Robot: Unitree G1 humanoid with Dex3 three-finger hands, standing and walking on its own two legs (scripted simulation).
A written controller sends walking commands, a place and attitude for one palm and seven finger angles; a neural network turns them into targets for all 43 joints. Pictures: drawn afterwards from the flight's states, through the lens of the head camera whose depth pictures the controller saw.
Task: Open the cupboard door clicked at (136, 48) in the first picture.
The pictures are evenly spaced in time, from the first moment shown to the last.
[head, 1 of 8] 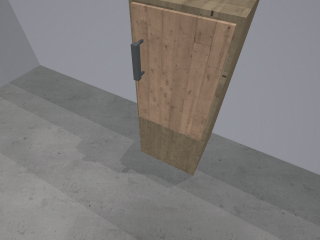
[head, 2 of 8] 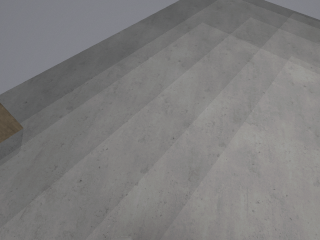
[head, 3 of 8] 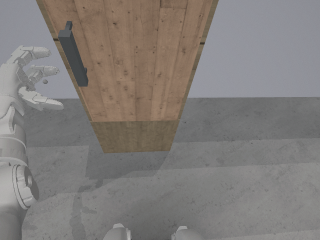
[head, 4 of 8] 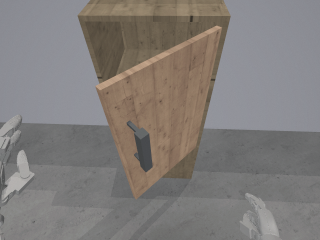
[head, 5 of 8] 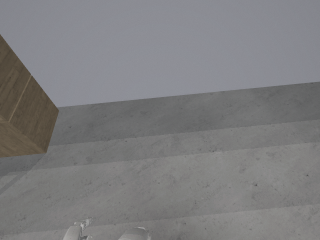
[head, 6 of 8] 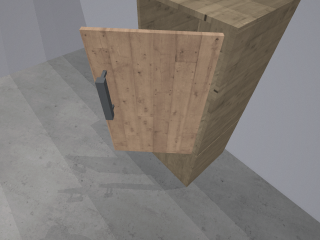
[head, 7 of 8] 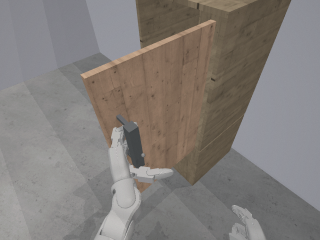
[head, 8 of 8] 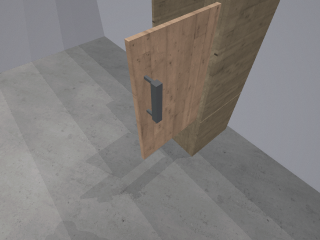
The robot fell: no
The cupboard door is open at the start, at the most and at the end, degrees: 0 92 92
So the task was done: yes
